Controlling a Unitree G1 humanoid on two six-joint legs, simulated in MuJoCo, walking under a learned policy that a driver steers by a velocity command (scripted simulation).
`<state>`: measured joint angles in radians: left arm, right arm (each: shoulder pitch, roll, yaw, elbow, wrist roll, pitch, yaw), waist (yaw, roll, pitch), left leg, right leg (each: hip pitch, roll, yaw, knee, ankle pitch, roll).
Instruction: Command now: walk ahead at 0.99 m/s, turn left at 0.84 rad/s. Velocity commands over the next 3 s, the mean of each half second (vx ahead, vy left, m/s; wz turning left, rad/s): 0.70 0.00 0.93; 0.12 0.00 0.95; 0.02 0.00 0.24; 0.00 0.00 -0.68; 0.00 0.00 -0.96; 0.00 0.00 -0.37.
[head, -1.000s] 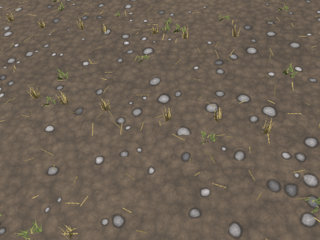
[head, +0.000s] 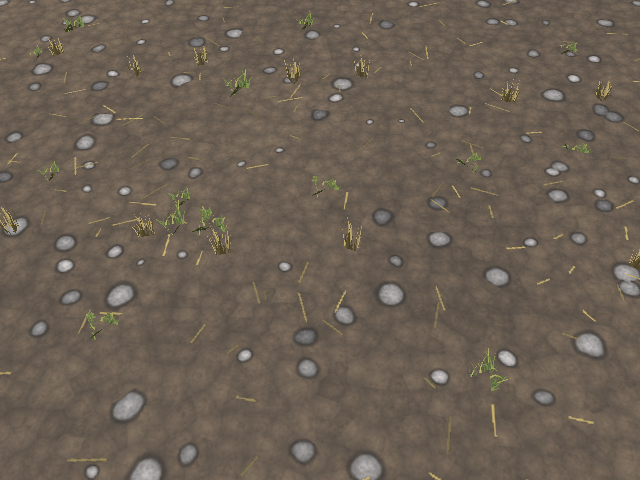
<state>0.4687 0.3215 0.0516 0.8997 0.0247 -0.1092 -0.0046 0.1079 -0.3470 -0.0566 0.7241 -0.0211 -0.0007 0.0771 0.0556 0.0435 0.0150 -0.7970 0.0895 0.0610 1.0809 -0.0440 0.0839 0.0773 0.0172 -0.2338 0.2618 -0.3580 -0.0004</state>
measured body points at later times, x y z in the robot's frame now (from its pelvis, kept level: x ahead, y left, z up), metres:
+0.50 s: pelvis +0.43 +0.03 -0.01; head +0.47 +0.07 +0.44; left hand +0.59 +0.36 -0.05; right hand +0.60 -0.23 -0.11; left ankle +0.30 +0.04 -0.73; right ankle +0.69 +0.01 -0.71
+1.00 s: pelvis +0.52 +0.05 -0.01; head +0.51 +0.11 +0.44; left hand +0.37 +0.35 -0.12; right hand +0.86 +0.04 -0.07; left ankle +0.46 +0.12 -0.73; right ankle +0.69 +0.02 -0.71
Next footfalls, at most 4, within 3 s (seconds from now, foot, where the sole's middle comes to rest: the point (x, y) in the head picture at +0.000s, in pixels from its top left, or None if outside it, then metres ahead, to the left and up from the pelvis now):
0.16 left None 0.34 0.05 -0.77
0.52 right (335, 373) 0.72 0.05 -0.77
0.94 left None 0.48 0.16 -0.77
1.32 right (337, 390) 0.68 0.04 -0.77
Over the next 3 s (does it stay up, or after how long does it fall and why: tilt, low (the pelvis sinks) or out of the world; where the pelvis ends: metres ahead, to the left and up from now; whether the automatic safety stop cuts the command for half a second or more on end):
stays up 0.61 0.03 0.01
